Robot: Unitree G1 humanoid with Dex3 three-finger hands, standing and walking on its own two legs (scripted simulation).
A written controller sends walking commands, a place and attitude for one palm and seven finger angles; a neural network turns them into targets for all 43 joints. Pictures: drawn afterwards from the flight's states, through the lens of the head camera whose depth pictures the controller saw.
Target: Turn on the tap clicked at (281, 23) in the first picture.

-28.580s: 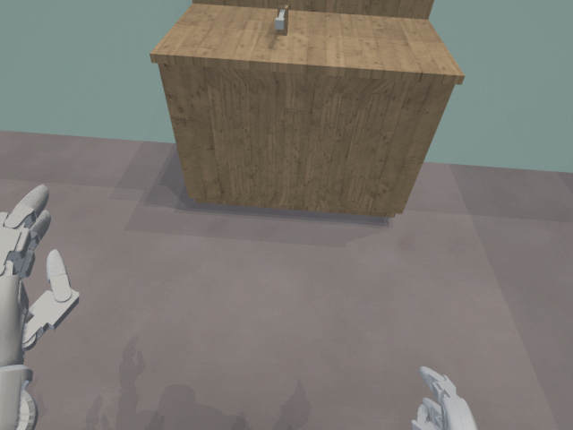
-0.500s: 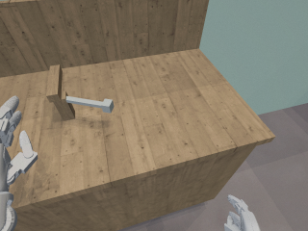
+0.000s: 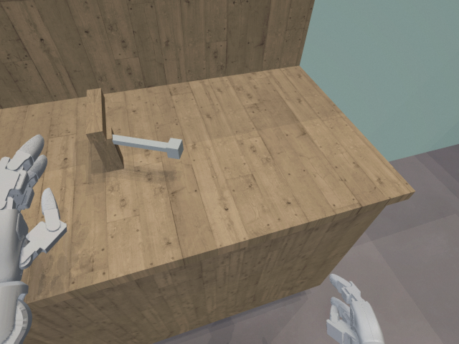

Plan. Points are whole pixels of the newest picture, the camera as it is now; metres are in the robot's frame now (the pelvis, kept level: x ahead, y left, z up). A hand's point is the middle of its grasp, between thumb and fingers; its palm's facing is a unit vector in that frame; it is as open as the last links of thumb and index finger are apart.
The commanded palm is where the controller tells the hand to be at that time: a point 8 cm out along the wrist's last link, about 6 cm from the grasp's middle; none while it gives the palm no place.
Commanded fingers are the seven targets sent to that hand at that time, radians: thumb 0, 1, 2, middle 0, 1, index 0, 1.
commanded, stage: come to a stop and stand still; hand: left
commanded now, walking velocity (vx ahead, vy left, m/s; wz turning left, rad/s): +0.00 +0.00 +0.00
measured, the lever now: (175, 148) +0.45 +0.15 +0.08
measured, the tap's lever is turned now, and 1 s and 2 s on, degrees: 62 62 62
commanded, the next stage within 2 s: look again from close up in 0.68 s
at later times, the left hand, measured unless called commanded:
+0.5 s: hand (37, 226) +0.22 +0.27 +0.16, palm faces +0.39 -0.84 -0.36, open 7.4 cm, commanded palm +0.16 +0.30 +0.18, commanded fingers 0.00 0.90 0.90 -0.20 -0.30 -0.20 -0.30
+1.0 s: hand (41, 228) +0.22 +0.26 +0.16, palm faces +0.40 -0.84 -0.36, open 7.4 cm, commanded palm +0.16 +0.29 +0.18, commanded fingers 0.00 0.90 0.90 -0.20 -0.30 -0.20 -0.30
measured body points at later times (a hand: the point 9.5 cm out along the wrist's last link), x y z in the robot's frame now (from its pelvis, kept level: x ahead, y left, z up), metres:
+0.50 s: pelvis +0.00 +0.01 +0.00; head +0.02 +0.04 +0.45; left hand +0.19 +0.31 +0.18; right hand +0.19 -0.19 -0.06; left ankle +0.03 +0.08 -0.74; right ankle +0.03 -0.13 -0.74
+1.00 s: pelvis +0.01 +0.01 +0.00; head +0.03 +0.03 +0.45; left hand +0.19 +0.31 +0.18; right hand +0.20 -0.21 -0.07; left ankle +0.03 +0.08 -0.74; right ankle +0.03 -0.13 -0.74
